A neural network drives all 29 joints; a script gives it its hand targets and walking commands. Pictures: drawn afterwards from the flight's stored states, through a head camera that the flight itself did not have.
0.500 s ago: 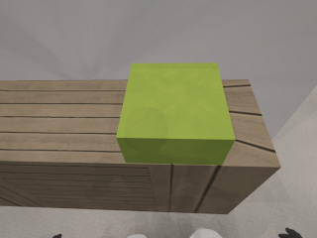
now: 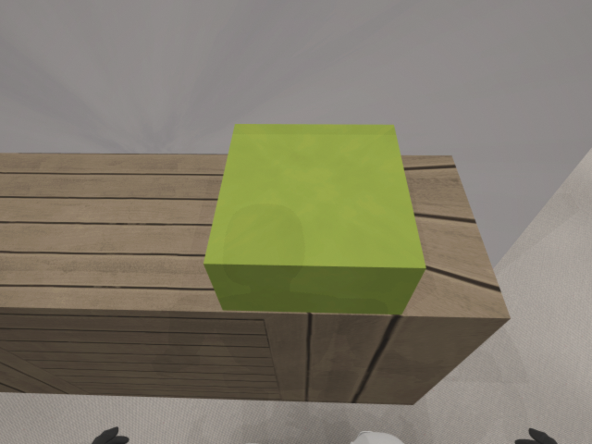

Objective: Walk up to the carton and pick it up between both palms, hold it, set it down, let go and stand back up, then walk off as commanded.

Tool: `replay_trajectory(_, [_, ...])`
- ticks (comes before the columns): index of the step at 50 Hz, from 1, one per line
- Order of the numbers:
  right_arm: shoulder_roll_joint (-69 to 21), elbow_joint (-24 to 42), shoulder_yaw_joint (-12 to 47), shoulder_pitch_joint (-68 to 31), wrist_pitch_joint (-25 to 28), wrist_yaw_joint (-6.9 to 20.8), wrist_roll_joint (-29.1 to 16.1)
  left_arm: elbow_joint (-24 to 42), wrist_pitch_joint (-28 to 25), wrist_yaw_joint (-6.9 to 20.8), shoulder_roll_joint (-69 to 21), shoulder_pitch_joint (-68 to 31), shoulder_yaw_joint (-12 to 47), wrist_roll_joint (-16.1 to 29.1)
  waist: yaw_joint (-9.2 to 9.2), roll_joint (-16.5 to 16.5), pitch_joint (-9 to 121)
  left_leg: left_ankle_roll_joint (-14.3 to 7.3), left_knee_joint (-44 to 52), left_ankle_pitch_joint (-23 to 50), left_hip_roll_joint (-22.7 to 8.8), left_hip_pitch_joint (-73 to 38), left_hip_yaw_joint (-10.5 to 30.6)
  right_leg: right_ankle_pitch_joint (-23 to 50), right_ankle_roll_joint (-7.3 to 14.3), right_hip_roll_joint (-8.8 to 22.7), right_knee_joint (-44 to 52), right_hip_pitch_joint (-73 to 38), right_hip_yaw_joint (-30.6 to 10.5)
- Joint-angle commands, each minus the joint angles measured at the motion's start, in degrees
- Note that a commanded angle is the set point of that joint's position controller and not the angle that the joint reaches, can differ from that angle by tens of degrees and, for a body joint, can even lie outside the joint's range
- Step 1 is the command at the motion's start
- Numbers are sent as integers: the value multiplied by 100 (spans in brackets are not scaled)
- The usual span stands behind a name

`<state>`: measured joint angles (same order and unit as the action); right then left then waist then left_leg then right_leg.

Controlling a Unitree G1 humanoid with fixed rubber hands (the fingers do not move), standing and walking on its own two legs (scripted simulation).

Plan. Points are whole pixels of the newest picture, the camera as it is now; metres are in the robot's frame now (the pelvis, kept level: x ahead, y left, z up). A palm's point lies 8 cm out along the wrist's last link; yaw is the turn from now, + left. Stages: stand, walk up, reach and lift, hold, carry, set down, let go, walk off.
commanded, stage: walk up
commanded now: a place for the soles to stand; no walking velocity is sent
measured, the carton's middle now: (312, 212) +0.49 -0.01 -0.02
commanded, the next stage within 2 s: reach and lift in 0.94 s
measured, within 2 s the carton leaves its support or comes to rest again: neither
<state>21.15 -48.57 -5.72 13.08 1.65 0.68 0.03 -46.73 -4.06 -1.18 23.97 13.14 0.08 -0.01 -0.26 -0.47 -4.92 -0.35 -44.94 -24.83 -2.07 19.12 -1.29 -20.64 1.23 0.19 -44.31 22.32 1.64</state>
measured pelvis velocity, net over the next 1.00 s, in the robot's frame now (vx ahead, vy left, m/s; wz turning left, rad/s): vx -0.01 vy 0.00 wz -0.02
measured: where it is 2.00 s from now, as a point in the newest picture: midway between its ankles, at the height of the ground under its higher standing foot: outside the picture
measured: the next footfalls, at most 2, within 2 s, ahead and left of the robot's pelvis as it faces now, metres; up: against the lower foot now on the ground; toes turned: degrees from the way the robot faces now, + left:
none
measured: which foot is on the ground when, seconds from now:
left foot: down 0.00-1.00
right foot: down 0.00-1.00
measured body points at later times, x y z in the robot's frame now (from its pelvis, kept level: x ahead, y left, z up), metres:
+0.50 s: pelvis -0.01 +0.00 +0.00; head +0.00 -0.01 +0.45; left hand +0.08 +0.31 -0.10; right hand +0.07 -0.33 -0.11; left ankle +0.00 +0.13 -0.71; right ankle +0.03 -0.11 -0.71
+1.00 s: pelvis -0.01 +0.00 +0.00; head +0.01 -0.01 +0.45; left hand +0.10 +0.31 -0.10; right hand +0.07 -0.33 -0.12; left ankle +0.00 +0.13 -0.71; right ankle +0.03 -0.11 -0.71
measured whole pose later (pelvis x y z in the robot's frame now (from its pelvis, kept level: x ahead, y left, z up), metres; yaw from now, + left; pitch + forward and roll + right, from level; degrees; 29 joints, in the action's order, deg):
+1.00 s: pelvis -0.01 +0.00 +0.00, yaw -1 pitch -2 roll +1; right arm 21.2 -56.0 -6.7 10.7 5.1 1.6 0.0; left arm -46.6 3.6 -1.4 23.5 12.0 0.1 0.0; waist -0.3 -0.1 -4.4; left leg 0.2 -43.7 -23.5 -1.3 18.3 -1.4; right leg -20.4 1.3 0.1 -44.4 22.1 0.5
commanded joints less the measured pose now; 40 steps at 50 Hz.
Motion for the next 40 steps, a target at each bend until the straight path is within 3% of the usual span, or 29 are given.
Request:
replay_trajectory(1, [1267,623,-153,-500,102,-69,105,-80,-260,-77,1563,781,-492,-195,187,-144,1214,-241,-435,1901,-123,576,18,2517,701,1080,1222,-1711,-2165])
replay_trajectory(2, [1085,598,-99,-439,66,-95,94,-27,-257,-89,1635,734,-485,-151,196,-288,1336,-105,-512,395,7,710,114,2864,1192,1569,1318,-1866,-2756])
replay_trajectory(3, [1099,551,-69,-299,11,-92,99,-28,-225,-100,1567,665,-510,-155,143,-351,1191,-192,-481,-1252,84,806,174,2476,1425,1793,1443,-1713,-2849])
replay_trajectory(4, [1077,569,-71,-343,19,-82,116,3,-210,-91,1577,510,-469,-183,110,-410,988,-173,-239,-1500,86,640,202,2161,1502,1743,1500,-1334,-2915])
replay_trajectory(7, [1070,273,-159,25,104,-19,145,129,-95,-69,1294,-233,-357,-158,-270,-145,558,-235,1154,224,-31,-826,206,1114,816,1060,1414,203,-1858])
replay_trajectory(8, [1327,198,-219,331,151,-54,198,206,-104,-48,1204,-529,-350,-173,-470,314,732,-432,1527,352,-372,-1236,720,1222,501,742,870,641,-1326])
replay_trajectory(9, [1522,294,-235,137,218,-73,201,217,-96,-32,1001,-469,-298,-123,-325,494,713,-834,1779,831,-971,-1162,1527,1377,198,234,144,659,-819])
replay_trajectory(11, [1617,356,-223,-179,177,-53,197,90,-68,-5,1084,-71,-321,-101,-32,351,407,-1335,2022,167,-1534,-315,1864,-236,79,-125,-205,329,-231])
replay_trajectory(12, [1591,356,-204,-345,160,-51,239,30,-99,7,1024,96,-336,-114,45,718,265,-1214,1976,-21,-1482,-86,1634,-478,159,0,83,202,-301])
replay_trajectory(13, [1546,326,-243,-467,136,-33,224,-4,-110,29,1133,166,-366,-173,101,641,94,-1108,1931,-285,-1412,325,1547,-653,249,-26,205,-41,-315])
replay_trajectory(14, [1510,393,-210,-710,109,-35,204,-155,-143,41,1164,469,-421,-189,248,769,147,-855,1764,-393,-1188,514,1278,-418,318,47,626,-375,-498])
replay_trajectory(15, [1254,483,-139,-700,92,-27,139,-168,-194,15,1214,643,-436,-233,298,-38,393,-586,842,58,-683,684,680,249,348,476,1345,-851,-1290])
replay_trajectory(16, [998,452,-71,-547,70,-7,150,-195,-262,1,1593,682,-537,-247,196,-687,608,-227,-96,-134,-28,1010,52,372,714,1179,1940,-1247,-2594])
replay_trajectory(17, [1029,484,-79,-448,36,-32,145,-138,-248,-24,1695,720,-562,-205,184,-757,658,-128,-315,-971,199,1040,164,568,1070,1585,2196,-1283,-3471])
replay_trajectory(18, [1208,445,-142,-410,-9,-44,171,-131,-229,-43,1725,647,-572,-220,167,-497,696,-149,-451,-1334,164,1108,343,260,1240,1730,2302,-1307,-3511])
replay_trajectory(20, [1189,269,-138,-168,-3,-4,168,22,-181,-58,1707,208,-589,-241,61,-544,480,-120,-181,-1159,118,770,273,-47,1171,1502,2193,-905,-3217])
replay_trajectory(23, [1116,116,-168,290,74,-4,142,185,-112,-12,1227,-343,-405,-202,-317,-392,568,-179,1233,292,119,-721,-2,315,686,928,1657,79,-1913])
replay_trajectory(26, [1542,229,-232,-67,185,-62,243,123,-91,12,873,-364,-286,-110,-147,424,321,-896,2086,54,-1024,-677,1663,431,225,48,264,661,-702])
replay_trajectory(27, [1665,136,-285,-125,171,-62,250,94,-55,2,1091,-74,-356,-103,-92,532,409,-1183,2038,-235,-1366,-446,1860,-199,133,-98,20,459,-410])
replay_trajectory(28, [1647,98,-231,-342,138,-70,237,64,-76,21,1063,163,-324,-99,74,263,277,-1179,2103,-495,-1423,-255,1736,-385,175,-78,221,264,-274])
replay_trajectory(29, [1558,148,-236,-484,132,-32,199,40,-97,5,1040,231,-351,-139,109,645,136,-1117,1995,-286,-1328,-9,1652,-286,176,27,421,51,-472])
replay_trajectory(30, [1424,178,-138,-555,131,-17,174,12,-140,13,1093,247,-354,-143,156,612,109,-922,1775,202,-1113,292,1322,-31,210,151,734,-271,-605])
replay_trajectory(32, [1178,316,-110,-680,92,-21,132,-86,-235,-37,1386,591,-421,-169,187,53,659,-316,395,876,-220,388,285,1316,439,859,1532,-922,-2010])
replay_trajectory(34, [1124,306,-75,-373,-9,-48,107,-90,-257,-62,1668,515,-456,-168,84,-544,858,-168,59,-767,145,791,338,1586,1056,1615,1823,-1476,-3162])
replay_trajectory(35, [1220,222,-114,-377,0,-50,102,-93,-201,-62,1684,452,-465,-190,90,-358,676,-189,241,-999,135,594,336,1478,1123,1707,1886,-1191,-3321])
replay_trajectory(36, [1136,127,-134,-69,19,-55,129,6,-183,-43,1507,143,-424,-153,-152,-257,795,-241,702,-739,122,93,302,1244,1112,1568,1781,-907,-3037])
replay_trajectory(38, [1296,5,-152,162,176,-65,149,120,-133,-52,1065,-294,-263,-116,-284,-39,1058,-465,1409,1112,-428,-1285,649,2208,580,776,787,12,-1404])
replay_trajectory(39, [1384,15,-139,26,211,-65,141,123,-153,-51,892,-414,-221,-106,-259,138,1021,-645,1428,2025,-688,-1301,949,2485,325,366,375,124,-876])
replay_trajectory(40, [1530,74,-179,30,204,-86,178,146,-117,-34,950,-304,-282,-111,-160,216,851,-893,1512,1746,-1000,-1061,1152,1778,177,142,225,205,-525])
